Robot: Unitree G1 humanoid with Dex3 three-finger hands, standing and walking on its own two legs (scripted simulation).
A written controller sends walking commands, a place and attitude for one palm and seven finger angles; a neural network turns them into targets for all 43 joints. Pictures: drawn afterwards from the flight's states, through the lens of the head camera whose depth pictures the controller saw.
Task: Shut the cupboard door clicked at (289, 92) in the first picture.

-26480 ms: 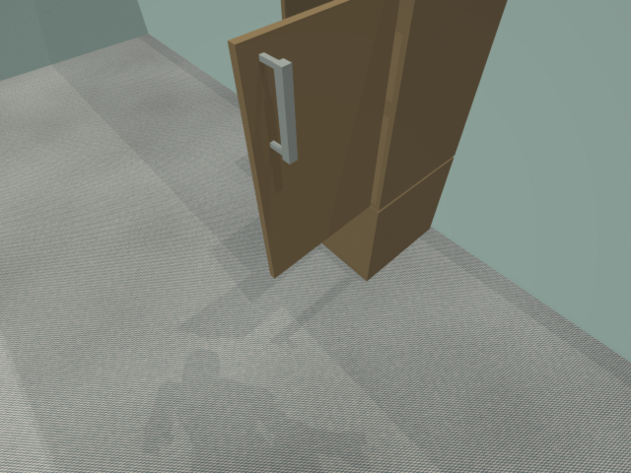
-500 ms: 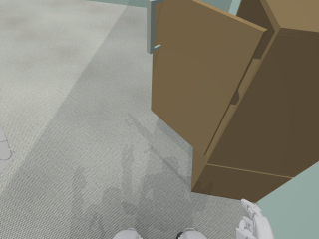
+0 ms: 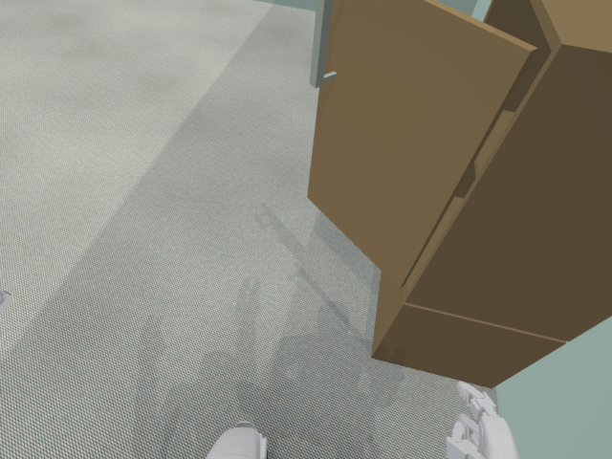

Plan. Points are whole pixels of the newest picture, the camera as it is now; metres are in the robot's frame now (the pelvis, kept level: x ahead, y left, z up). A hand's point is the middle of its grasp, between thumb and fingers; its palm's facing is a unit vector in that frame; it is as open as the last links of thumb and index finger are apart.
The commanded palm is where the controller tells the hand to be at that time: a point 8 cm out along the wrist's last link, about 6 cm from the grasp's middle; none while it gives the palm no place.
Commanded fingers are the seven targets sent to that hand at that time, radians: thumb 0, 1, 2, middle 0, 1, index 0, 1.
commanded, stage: step back with the hand held close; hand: left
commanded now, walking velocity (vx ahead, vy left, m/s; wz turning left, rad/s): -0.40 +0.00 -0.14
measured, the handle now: (328, 38) +0.78 +0.03 +0.16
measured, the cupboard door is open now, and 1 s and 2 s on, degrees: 51 51 51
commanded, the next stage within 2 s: stop stepping back and stand still in 0.28 s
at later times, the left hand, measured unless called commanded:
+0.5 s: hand out of the picture +0.12 +0.25 +0.21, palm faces +0.25 -0.89 -0.38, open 7.4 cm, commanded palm +0.08 +0.30 +0.20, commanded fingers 0.00 0.90 0.90 -0.20 -0.30 -0.20 -0.30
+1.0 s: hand out of the picture +0.06 +0.31 +0.20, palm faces +0.32 -0.91 -0.28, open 7.4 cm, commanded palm -0.01 +0.35 +0.20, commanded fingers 0.00 0.90 0.90 -0.20 -0.30 -0.20 -0.30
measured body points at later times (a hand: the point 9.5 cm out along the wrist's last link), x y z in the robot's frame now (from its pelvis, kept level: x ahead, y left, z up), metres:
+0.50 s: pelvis -0.12 +0.04 +0.02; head -0.12 +0.07 +0.47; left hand +0.10 +0.30 +0.23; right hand +0.01 -0.22 -0.05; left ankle +0.03 +0.10 -0.70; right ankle -0.21 -0.10 -0.71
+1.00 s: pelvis -0.22 +0.09 +0.02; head -0.24 +0.13 +0.46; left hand +0.03 +0.36 +0.21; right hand -0.13 -0.17 -0.05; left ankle -0.10 +0.15 -0.71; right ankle -0.24 -0.04 -0.65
